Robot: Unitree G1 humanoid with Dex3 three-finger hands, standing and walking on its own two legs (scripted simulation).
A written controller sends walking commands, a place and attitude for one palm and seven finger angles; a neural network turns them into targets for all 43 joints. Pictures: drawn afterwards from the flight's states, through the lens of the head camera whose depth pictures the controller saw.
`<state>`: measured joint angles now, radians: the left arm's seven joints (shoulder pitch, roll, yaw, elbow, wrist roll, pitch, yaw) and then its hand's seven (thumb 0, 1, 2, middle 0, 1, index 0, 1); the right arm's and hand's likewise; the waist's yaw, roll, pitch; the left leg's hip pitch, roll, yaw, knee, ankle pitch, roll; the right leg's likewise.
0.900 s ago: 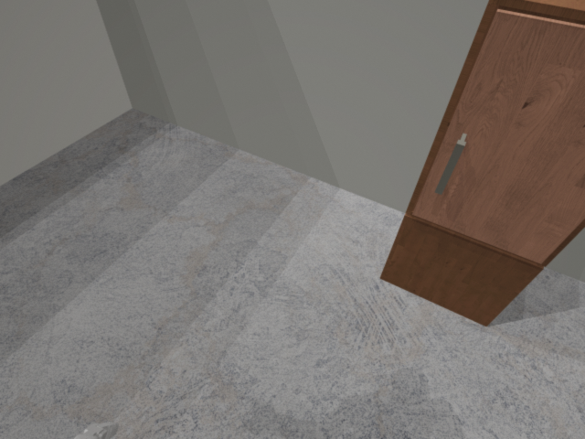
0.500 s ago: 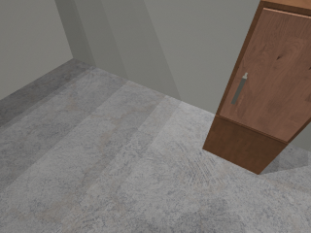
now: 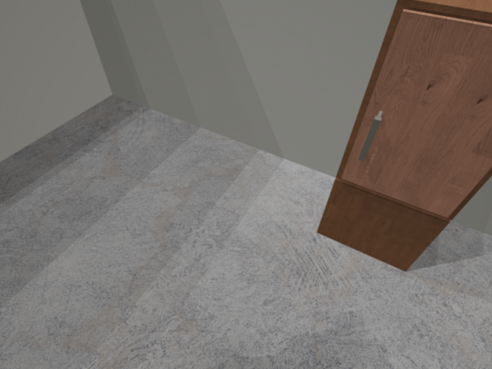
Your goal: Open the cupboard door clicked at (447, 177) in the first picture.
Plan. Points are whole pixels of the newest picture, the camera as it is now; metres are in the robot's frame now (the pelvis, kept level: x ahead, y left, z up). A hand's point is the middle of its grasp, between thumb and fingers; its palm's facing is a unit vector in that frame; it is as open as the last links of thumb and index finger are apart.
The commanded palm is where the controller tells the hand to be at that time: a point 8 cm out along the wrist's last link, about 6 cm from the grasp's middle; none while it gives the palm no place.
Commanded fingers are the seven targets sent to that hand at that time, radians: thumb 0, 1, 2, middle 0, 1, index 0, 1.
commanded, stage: stand and wait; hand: left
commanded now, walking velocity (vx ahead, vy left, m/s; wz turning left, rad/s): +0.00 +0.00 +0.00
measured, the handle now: (370, 136) +0.82 -0.35 -0.11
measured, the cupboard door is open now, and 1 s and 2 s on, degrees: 0 0 0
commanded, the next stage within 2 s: look at it before walking up in 0.02 s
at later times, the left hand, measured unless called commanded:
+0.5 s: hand out of the picture +0.07 +0.24 -0.16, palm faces -0.02 -0.94 -0.33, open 7.4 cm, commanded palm none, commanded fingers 0.00 0.90 0.90 -0.20 -0.30 -0.20 -0.30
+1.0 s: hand out of the picture +0.08 +0.22 -0.17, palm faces -0.08 -0.95 -0.30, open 7.4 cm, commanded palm none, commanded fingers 0.00 0.90 0.90 -0.20 -0.30 -0.20 -0.30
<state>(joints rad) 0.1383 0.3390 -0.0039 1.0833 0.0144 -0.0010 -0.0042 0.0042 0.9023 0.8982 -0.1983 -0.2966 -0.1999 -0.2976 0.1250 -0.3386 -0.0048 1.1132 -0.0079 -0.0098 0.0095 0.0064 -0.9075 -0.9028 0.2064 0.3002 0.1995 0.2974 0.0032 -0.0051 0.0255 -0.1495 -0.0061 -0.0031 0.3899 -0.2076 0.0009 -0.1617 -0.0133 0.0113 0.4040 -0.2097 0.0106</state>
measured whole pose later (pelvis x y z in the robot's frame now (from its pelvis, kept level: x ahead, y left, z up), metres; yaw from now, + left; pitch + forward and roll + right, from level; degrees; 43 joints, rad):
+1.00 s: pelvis +0.00 -0.01 -0.01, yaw -5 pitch -1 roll +1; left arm 0.18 0.30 0.02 1.03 0.02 0.05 0.00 0.00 0.90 0.90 -0.20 -0.30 -0.20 -0.30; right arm 0.11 -0.27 -0.02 1.04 -0.01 0.01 -0.02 0.00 -0.91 -0.90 0.20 0.30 0.20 0.30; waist 0.02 -0.02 0.05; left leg -0.18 0.03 0.08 0.47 -0.27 -0.02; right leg -0.25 0.03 0.09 0.53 -0.26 0.00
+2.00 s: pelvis +0.01 +0.04 +0.01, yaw -26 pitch +1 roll -5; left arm 0.29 0.26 0.10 0.98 0.05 0.05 -0.03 0.00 0.91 0.90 -0.19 -0.30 -0.20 -0.30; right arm 0.34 -0.15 -0.01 1.01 -0.02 -0.02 -0.03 0.00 -0.91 -0.90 0.21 0.30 0.20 0.30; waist 0.00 -0.04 -0.04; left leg -0.16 0.03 0.05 0.39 -0.24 0.05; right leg -0.55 0.08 0.08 1.11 -0.25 0.03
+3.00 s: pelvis +0.24 -0.22 -0.02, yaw -29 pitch -1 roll -3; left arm 0.31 0.17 0.04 1.10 0.03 -0.06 0.02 -0.02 0.93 0.90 -0.19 -0.30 -0.19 -0.30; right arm 0.13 -0.16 -0.06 0.99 -0.03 -0.03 0.00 0.00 -0.92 -0.90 0.20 0.30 0.19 0.30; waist 0.01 0.02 0.00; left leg -0.48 0.12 0.12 0.75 -0.26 -0.01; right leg -0.09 0.06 -0.23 0.44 -0.35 -0.07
